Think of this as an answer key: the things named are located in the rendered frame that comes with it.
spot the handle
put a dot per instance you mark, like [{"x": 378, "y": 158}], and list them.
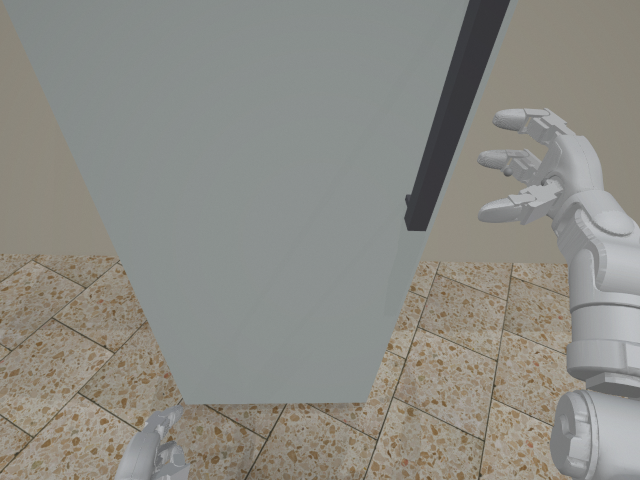
[{"x": 477, "y": 36}]

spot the robot right upper arm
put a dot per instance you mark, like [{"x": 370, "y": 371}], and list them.
[{"x": 596, "y": 436}]

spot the robot left hand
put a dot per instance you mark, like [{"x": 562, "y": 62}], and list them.
[{"x": 144, "y": 457}]

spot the right robot forearm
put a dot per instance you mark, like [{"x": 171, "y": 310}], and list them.
[{"x": 601, "y": 245}]

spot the fridge door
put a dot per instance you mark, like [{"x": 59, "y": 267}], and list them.
[{"x": 250, "y": 161}]

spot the robot right hand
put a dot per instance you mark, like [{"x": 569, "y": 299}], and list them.
[{"x": 570, "y": 164}]

